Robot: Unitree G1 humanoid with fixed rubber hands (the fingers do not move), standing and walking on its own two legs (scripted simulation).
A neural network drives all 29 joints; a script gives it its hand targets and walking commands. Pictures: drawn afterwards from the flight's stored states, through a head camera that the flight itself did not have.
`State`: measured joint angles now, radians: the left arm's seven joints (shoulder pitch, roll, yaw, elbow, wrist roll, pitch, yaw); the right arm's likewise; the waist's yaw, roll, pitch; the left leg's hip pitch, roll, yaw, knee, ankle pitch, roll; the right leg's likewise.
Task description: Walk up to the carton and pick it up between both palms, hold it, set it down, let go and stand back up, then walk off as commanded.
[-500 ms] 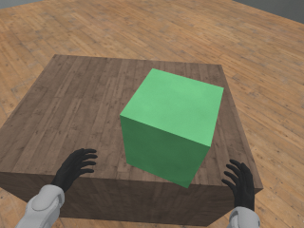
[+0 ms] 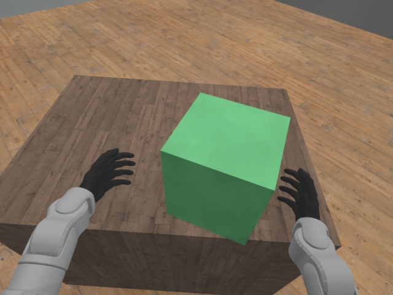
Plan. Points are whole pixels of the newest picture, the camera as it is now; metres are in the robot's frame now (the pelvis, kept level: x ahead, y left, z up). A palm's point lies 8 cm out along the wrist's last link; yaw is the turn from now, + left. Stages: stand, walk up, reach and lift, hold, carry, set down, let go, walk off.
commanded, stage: reach and lift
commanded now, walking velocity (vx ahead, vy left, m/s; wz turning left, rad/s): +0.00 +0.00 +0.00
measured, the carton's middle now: (222, 169) +0.41 -0.03 +0.02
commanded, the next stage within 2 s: none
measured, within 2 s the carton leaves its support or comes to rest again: neither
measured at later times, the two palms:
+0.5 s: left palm (105, 139) +0.38 +0.22 +0.13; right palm (319, 180) +0.32 -0.19 +0.12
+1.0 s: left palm (112, 108) +0.43 +0.21 +0.17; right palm (320, 152) +0.36 -0.19 +0.14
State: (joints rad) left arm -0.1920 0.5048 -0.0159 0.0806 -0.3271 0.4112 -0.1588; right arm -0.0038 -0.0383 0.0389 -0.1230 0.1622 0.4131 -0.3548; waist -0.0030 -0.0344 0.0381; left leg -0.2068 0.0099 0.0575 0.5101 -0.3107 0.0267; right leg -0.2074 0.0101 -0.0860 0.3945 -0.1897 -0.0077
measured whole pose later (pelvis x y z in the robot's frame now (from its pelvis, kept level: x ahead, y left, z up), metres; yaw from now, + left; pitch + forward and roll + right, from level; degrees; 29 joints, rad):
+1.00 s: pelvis +0.00 +0.00 +0.00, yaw +0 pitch +0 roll -3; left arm -0.86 0.50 -0.06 0.77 -0.33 0.43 -0.12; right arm -0.64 -0.09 -0.09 0.51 0.17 0.41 -0.33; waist -0.11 -0.04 -0.03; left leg -0.21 0.01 0.06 0.51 -0.31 0.03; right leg -0.20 0.01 -0.08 0.37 -0.17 0.00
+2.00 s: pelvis +0.00 +0.02 -0.01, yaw -1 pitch +13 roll -4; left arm -0.88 0.33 -0.13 1.20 -0.26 -0.08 -0.09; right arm -0.66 -0.02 -0.09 1.03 0.17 -0.20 -0.33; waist -0.11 -0.01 -0.10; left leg -0.49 0.01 0.06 0.59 -0.32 0.03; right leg -0.46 0.01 -0.08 0.40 -0.16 0.01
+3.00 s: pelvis +0.00 +0.02 -0.01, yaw -1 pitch +13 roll -4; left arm -0.89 0.16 0.20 1.30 0.13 -0.26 -0.10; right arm -0.68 0.13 -0.50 1.11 -0.18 -0.38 -0.28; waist -0.11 -0.02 -0.10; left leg -0.50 0.01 0.06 0.59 -0.32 0.03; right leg -0.46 0.01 -0.08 0.40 -0.15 0.01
